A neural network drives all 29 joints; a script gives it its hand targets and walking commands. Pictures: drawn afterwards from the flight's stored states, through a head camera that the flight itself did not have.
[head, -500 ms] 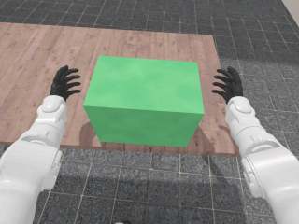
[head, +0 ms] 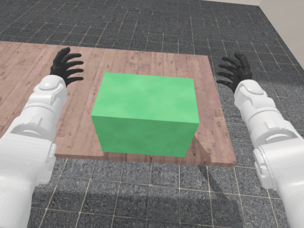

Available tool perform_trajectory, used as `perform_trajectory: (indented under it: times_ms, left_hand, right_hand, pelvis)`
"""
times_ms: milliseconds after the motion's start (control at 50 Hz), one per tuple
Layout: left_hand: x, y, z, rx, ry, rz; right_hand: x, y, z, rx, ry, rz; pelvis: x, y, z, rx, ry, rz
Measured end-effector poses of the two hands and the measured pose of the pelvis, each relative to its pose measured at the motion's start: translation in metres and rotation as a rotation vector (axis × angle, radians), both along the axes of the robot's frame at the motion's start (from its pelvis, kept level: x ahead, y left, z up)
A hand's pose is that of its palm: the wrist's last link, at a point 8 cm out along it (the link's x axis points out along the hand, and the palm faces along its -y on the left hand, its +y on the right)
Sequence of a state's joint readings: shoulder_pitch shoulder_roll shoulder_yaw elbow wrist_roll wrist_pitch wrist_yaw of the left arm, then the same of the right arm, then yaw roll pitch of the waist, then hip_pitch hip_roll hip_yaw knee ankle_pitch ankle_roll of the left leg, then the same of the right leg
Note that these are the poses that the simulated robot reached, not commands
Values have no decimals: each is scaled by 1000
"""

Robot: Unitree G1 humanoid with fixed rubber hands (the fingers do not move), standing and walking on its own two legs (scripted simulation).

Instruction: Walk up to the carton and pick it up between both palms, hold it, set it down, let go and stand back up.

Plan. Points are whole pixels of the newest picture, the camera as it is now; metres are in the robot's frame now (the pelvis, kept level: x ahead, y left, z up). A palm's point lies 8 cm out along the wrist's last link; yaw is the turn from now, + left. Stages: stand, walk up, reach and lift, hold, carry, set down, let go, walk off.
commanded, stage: set down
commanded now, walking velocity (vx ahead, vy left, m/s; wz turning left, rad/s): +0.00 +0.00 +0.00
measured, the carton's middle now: (146, 116) +0.46 +0.06 +0.00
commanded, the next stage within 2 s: none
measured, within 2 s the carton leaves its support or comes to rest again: neither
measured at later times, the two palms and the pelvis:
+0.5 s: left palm (54, 99) +0.39 +0.29 +0.12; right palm (235, 110) +0.43 -0.18 +0.11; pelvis +0.00 +0.00 +0.01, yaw +0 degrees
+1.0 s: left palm (50, 133) +0.32 +0.29 +0.07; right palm (234, 144) +0.35 -0.18 +0.06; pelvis +0.01 +0.00 +0.01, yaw +1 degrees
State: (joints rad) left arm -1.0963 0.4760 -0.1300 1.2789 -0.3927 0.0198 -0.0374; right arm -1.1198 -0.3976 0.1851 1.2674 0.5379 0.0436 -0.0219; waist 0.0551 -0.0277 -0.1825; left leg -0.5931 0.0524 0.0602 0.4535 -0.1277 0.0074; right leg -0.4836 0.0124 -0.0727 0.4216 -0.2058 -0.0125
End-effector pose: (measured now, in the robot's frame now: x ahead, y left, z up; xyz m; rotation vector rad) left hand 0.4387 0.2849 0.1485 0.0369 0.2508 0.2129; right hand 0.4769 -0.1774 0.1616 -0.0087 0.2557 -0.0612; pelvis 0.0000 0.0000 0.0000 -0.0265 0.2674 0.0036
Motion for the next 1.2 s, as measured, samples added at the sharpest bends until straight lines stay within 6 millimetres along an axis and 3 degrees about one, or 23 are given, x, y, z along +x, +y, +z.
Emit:
perform_trajectory:
  times_ms: [300, 560, 1200]
  left_hand:
    - [-18, 3, -1, -6, 2, -29]
    - [-54, 6, -41, -31, 31, -9]
    - [-146, -1, -102, -27, 39, -9]
  right_hand:
    - [-21, 4, -18, 7, 7, 22]
    - [-59, 2, -62, 16, 43, 24]
    - [-156, -6, -126, 50, 41, -4]
  pelvis:
    - [4, -3, 6, 2, -93, 9]
    - [4, -3, 8, 7, -154, 7]
    - [14, -2, 10, 21, -266, 4]
